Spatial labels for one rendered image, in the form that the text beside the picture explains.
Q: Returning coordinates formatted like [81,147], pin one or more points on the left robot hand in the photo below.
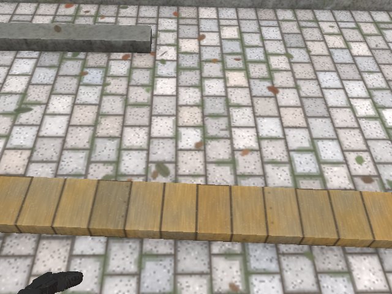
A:
[49,283]

